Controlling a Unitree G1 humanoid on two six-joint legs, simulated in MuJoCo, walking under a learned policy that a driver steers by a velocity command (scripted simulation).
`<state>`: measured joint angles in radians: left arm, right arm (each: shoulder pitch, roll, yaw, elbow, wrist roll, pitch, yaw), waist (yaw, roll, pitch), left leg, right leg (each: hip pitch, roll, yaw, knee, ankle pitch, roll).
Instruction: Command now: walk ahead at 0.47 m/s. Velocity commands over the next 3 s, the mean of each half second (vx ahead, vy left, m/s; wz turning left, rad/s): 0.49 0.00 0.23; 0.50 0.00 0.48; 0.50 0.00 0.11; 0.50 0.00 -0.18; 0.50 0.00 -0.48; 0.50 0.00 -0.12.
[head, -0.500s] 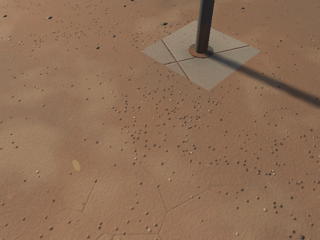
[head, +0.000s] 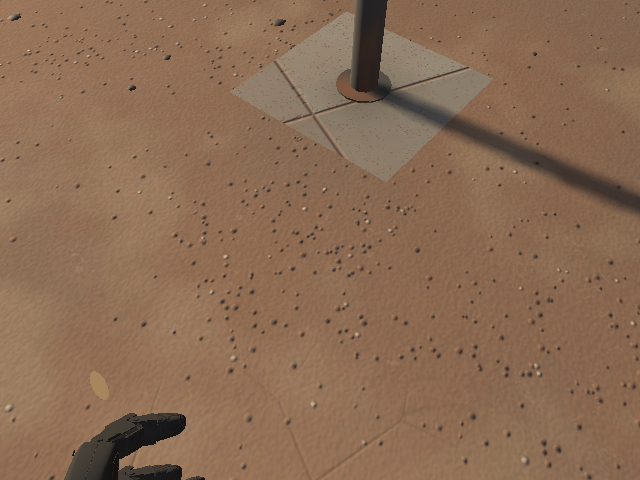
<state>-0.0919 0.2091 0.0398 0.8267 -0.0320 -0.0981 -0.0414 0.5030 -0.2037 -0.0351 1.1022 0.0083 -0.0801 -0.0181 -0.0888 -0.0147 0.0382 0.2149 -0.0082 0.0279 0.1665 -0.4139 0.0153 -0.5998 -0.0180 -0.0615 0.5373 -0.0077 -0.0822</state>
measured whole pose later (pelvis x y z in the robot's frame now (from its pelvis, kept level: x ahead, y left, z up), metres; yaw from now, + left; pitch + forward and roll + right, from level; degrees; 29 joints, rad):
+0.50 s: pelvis +0.28 -0.01 +0.02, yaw +9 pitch +1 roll -3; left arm 0.32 0.24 0.05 1.00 0.01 -0.10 0.01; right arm 0.12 -0.23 -0.06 0.89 0.02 -0.06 0.02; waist 0.05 0.02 -0.01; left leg -0.69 0.11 -0.03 0.69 0.06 0.04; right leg 0.06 0.04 -0.21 0.19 -0.28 -0.03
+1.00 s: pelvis +0.56 +0.10 +0.02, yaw +23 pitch +3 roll +0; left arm 0.02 0.27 0.05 0.79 0.00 -0.11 -0.01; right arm 0.32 -0.26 -0.07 0.81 0.02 -0.07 -0.01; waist -0.07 -0.05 0.01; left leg -0.08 -0.10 -0.10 0.32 -0.27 0.08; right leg -0.64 -0.07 0.05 0.56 0.09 0.02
